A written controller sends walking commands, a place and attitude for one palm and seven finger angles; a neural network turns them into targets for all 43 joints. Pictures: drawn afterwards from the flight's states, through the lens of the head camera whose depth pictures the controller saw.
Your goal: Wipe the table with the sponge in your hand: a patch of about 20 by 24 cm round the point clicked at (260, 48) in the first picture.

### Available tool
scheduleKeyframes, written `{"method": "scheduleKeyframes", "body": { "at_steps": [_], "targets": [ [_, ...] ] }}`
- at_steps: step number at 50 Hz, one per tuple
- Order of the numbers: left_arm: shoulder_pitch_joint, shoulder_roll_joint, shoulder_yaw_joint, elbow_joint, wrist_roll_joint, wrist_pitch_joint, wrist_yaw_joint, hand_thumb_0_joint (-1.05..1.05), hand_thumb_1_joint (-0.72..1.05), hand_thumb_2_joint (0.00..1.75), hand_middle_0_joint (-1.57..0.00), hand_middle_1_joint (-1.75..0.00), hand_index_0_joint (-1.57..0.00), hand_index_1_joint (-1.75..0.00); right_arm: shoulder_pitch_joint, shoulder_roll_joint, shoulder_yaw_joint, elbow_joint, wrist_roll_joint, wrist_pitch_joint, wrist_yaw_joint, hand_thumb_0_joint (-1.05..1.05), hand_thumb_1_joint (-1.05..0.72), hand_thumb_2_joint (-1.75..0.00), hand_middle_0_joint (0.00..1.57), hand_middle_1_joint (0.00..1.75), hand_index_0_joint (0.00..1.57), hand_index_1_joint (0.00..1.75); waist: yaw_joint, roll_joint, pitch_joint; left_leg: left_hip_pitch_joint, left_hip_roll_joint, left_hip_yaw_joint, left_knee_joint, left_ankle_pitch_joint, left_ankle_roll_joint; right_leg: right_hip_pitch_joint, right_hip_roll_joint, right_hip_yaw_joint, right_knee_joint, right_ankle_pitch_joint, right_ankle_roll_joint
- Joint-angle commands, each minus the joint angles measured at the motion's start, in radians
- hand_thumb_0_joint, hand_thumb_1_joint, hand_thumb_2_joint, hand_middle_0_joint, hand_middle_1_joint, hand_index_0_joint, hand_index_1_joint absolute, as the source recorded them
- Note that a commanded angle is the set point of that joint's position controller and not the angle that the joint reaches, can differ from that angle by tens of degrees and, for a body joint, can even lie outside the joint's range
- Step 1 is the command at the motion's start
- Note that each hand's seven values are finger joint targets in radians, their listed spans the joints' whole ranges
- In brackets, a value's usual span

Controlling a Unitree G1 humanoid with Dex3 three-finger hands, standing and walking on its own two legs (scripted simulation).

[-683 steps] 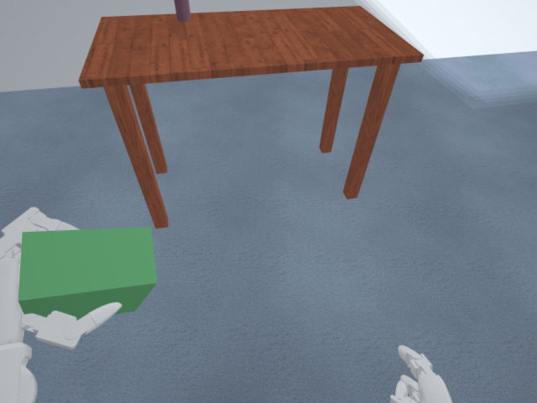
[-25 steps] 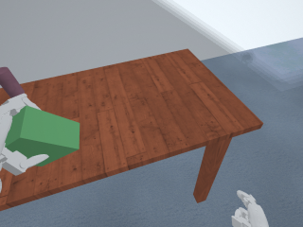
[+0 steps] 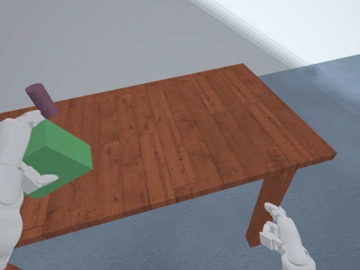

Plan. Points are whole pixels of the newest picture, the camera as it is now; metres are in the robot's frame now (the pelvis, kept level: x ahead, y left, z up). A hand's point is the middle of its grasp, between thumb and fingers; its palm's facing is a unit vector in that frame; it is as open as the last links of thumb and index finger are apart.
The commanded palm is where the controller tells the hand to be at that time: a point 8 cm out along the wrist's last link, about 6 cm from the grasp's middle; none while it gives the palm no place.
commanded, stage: turn the palm down, sponge in hand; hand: left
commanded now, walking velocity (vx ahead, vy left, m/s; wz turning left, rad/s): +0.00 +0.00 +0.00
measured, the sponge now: (50, 165) +0.24 +0.31 +0.15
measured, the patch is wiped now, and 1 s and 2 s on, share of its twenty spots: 0.00 0.00 0.00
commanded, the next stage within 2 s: move the sponge above the wiping area in 0.84 s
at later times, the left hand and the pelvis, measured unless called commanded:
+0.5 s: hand (58, 169) +0.22 +0.27 +0.17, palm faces +0.17 -0.18 -0.97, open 10.2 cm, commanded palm +0.18 +0.27 +0.26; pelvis -0.01 -0.01 +0.00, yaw +0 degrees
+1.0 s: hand (77, 174) +0.22 +0.23 +0.16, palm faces +0.11 -0.07 -0.99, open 10.2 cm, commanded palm +0.18 +0.25 +0.25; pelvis -0.02 -0.03 +0.00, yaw -2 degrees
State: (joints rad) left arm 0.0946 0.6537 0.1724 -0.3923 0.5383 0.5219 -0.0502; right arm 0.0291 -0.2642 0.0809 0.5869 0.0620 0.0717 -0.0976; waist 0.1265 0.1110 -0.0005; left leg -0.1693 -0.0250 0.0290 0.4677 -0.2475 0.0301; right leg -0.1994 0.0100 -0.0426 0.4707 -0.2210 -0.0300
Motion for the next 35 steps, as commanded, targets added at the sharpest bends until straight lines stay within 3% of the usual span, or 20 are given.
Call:
{"method": "scheduleKeyframes", "body": {
  "at_steps": [1,2,3,6,7,8,12,15,17,18,19,22,23,26,27,28,31,32,33,35],
  "targets": [
    [-0.238,0.192,-0.023,-0.260,0.102,-0.044,-0.072,0.00,0.10,1.30,-1.20,-1.60,-1.20,-1.60,-0.226,-0.102,-0.034,-0.196,-0.003,-0.058,-0.013,0.00,-0.90,-0.90,0.20,0.30,0.20,0.30,-0.023,-0.047,-0.161,0.023,0.030,-0.080,-0.117,0.167,0.010,0.072,-0.006,0.050,-0.075,0.040,-0.009],
    [-0.284,0.210,-0.011,-0.322,0.132,-0.057,-0.075,0.00,0.10,1.30,-1.20,-1.60,-1.20,-1.60,-0.287,-0.088,-0.020,-0.208,0.003,-0.073,-0.010,0.00,-0.90,-0.90,0.20,0.30,0.20,0.30,-0.016,-0.014,-0.186,0.048,0.028,-0.082,-0.116,0.165,0.013,0.081,0.014,0.080,-0.067,0.034,-0.023],
    [-0.318,0.233,-0.005,-0.348,0.168,-0.083,-0.072,0.00,0.10,1.30,-1.20,-1.60,-1.20,-1.60,-0.247,-0.087,-0.022,-0.206,-0.011,-0.078,-0.009,0.00,-0.90,-0.90,0.20,0.30,0.20,0.30,-0.012,-0.004,-0.228,0.052,0.028,-0.087,-0.114,0.190,0.016,0.105,0.005,0.061,-0.053,0.040,-0.023],
    [-0.287,0.326,0.105,-0.344,0.217,-0.143,-0.030,0.00,0.10,1.30,-1.20,-1.60,-1.20,-1.60,-0.222,-0.087,-0.031,-0.179,-0.035,-0.068,-0.007,0.00,-0.90,-0.90,0.20,0.30,0.20,0.30,0.018,0.022,-0.252,0.066,0.028,-0.118,-0.133,0.235,0.011,0.155,0.009,0.087,-0.055,0.072,-0.038],
    [-0.296,0.385,0.183,-0.352,0.225,-0.140,-0.005,0.00,0.10,1.30,-1.20,-1.60,-1.20,-1.60,-0.273,-0.086,-0.024,-0.175,-0.030,-0.075,-0.001,0.00,-0.90,-0.90,0.20,0.30,0.20,0.30,0.039,0.043,-0.261,0.048,0.027,-0.127,-0.138,0.219,0.010,0.192,0.032,0.128,-0.046,0.072,-0.054],
    [-0.318,0.336,0.149,-0.320,0.228,-0.141,0.014,0.00,0.10,1.30,-1.20,-1.60,-1.20,-1.60,-0.248,-0.072,-0.020,-0.164,-0.037,-0.071,0.002,0.00,-0.90,-0.90,0.20,0.30,0.20,0.30,0.034,0.023,-0.255,0.043,0.025,-0.112,-0.133,0.250,0.003,0.190,0.012,0.096,-0.050,0.082,-0.052],
    [-0.299,0.285,0.151,-0.120,0.188,-0.055,0.048,0.00,0.10,1.30,-1.20,-1.60,-1.20,-1.60,-0.293,-0.085,-0.028,-0.121,-0.013,-0.048,0.022,0.00,-0.90,-0.90,0.20,0.30,0.20,0.30,0.042,-0.007,-0.122,0.007,0.024,-0.104,-0.141,0.230,-0.024,0.122,0.011,0.137,-0.104,0.058,-0.065],
    [-0.256,0.199,0.046,-0.070,0.160,-0.016,0.000,0.00,0.10,1.30,-1.20,-1.60,-1.20,-1.60,-0.262,-0.104,-0.032,-0.131,-0.005,-0.027,0.023,0.00,-0.90,-0.90,0.20,0.30,0.20,0.30,0.014,-0.049,-0.097,-0.008,0.026,-0.079,-0.148,0.195,-0.019,0.102,-0.008,0.083,-0.116,0.067,-0.035],
    [-0.246,0.123,-0.023,-0.096,0.164,0.001,-0.031,0.00,0.10,1.30,-1.20,-1.60,-1.20,-1.60,-0.325,-0.084,-0.019,-0.151,0.015,-0.041,0.027,0.00,-0.90,-0.90,0.20,0.30,0.20,0.30,0.005,-0.051,-0.090,-0.001,0.022,-0.074,-0.144,0.164,-0.013,0.080,0.004,0.102,-0.116,0.042,-0.040],
    [-0.236,0.095,-0.064,-0.108,0.166,-0.002,-0.043,0.00,0.10,1.30,-1.20,-1.60,-1.20,-1.60,-0.292,-0.096,-0.025,-0.157,0.009,-0.045,0.026,0.00,-0.90,-0.90,0.20,0.30,0.20,0.30,-0.002,-0.057,-0.103,-0.005,0.025,-0.069,-0.142,0.156,-0.008,0.087,-0.006,0.072,-0.113,0.048,-0.032],
    [-0.231,0.096,-0.079,-0.141,0.175,-0.010,-0.051,0.00,0.10,1.30,-1.20,-1.60,-1.20,-1.60,-0.284,-0.096,-0.029,-0.163,0.009,-0.046,0.026,0.00,-0.90,-0.90,0.20,0.30,0.20,0.30,-0.005,-0.039,-0.122,0.006,0.024,-0.074,-0.147,0.143,-0.004,0.092,-0.007,0.073,-0.113,0.043,-0.030],
    [-0.268,0.161,-0.039,-0.271,0.226,-0.032,-0.038,0.00,0.10,1.30,-1.20,-1.60,-1.20,-1.60,-0.342,-0.083,-0.022,-0.190,0.006,-0.069,0.022,0.00,-0.90,-0.90,0.20,0.30,0.20,0.30,0.009,-0.033,-0.203,0.030,0.015,-0.084,-0.142,0.126,0.009,0.138,0.007,0.125,-0.091,0.010,-0.040],
    [-0.306,0.191,-0.025,-0.305,0.248,-0.045,-0.028,0.00,0.10,1.30,-1.20,-1.60,-1.20,-1.60,-0.312,-0.087,-0.027,-0.191,-0.007,-0.077,0.019,0.00,-0.90,-0.90,0.20,0.30,0.20,0.30,0.014,-0.020,-0.247,0.031,0.011,-0.077,-0.133,0.148,0.014,0.166,-0.005,0.105,-0.076,0.018,-0.038],
    [-0.332,0.323,0.081,-0.294,0.304,-0.075,0.003,0.00,0.10,1.30,-1.20,-1.60,-1.20,-1.60,-0.281,-0.093,-0.036,-0.163,-0.031,-0.066,0.012,0.00,-0.90,-0.90,0.20,0.30,0.20,0.30,0.032,-0.001,-0.258,0.036,-0.001,-0.097,-0.130,0.193,0.013,0.189,-0.005,0.143,-0.075,0.032,-0.049],
    [-0.372,0.400,0.155,-0.313,0.320,-0.076,0.021,0.00,0.10,1.30,-1.20,-1.60,-1.20,-1.60,-0.321,-0.094,-0.029,-0.160,-0.030,-0.073,0.014,0.00,-0.90,-0.90,0.20,0.30,0.20,0.30,0.047,0.010,-0.259,0.031,-0.002,-0.108,-0.126,0.188,0.013,0.202,0.015,0.190,-0.073,0.021,-0.065],
    [-0.393,0.337,0.102,-0.268,0.328,-0.079,0.031,0.00,0.10,1.30,-1.20,-1.60,-1.20,-1.60,-0.296,-0.079,-0.027,-0.153,-0.036,-0.072,0.014,0.00,-0.90,-0.90,0.20,0.30,0.20,0.30,0.037,-0.012,-0.245,0.031,-0.006,-0.089,-0.113,0.219,0.011,0.190,-0.001,0.164,-0.074,0.039,-0.064],
    [-0.351,0.297,0.087,-0.132,0.298,-0.075,0.040,0.00,0.10,1.30,-1.20,-1.60,-1.20,-1.60,-0.267,-0.086,-0.042,-0.122,-0.022,-0.052,0.027,0.00,-0.90,-0.90,0.20,0.30,0.20,0.30,0.032,-0.005,-0.156,0.027,-0.001,-0.094,-0.128,0.207,-0.004,0.140,-0.007,0.175,-0.115,0.032,-0.063],
    [-0.344,0.296,0.106,-0.107,0.283,-0.059,0.040,0.00,0.10,1.30,-1.20,-1.60,-1.20,-1.60,-0.312,-0.085,-0.038,-0.123,-0.011,-0.059,0.028,0.00,-0.90,-0.90,0.20,0.30,0.20,0.30,0.040,-0.024,-0.131,0.028,-0.002,-0.096,-0.122,0.194,-0.006,0.119,0.006,0.210,-0.125,0.015,-0.075],
    [-0.330,0.230,0.053,-0.080,0.252,-0.051,0.030,0.00,0.10,1.30,-1.20,-1.60,-1.20,-1.60,-0.292,-0.092,-0.042,-0.127,-0.012,-0.056,0.029,0.00,-0.90,-0.90,0.20,0.30,0.20,0.30,0.027,-0.045,-0.132,0.015,0.006,-0.081,-0.116,0.196,-0.004,0.128,-0.012,0.166,-0.119,0.045,-0.060],
    [-0.277,0.188,0.017,-0.058,0.214,-0.037,-0.001,0.00,0.10,1.30,-1.20,-1.60,-1.20,-1.60,-0.291,-0.099,-0.045,-0.126,-0.003,-0.052,0.030,0.00,-0.90,-0.90,0.20,0.30,0.20,0.30,0.019,-0.052,-0.118,0.005,0.006,-0.076,-0.122,0.180,-0.006,0.122,-0.019,0.147,-0.123,0.060,-0.042]
  ]
}}
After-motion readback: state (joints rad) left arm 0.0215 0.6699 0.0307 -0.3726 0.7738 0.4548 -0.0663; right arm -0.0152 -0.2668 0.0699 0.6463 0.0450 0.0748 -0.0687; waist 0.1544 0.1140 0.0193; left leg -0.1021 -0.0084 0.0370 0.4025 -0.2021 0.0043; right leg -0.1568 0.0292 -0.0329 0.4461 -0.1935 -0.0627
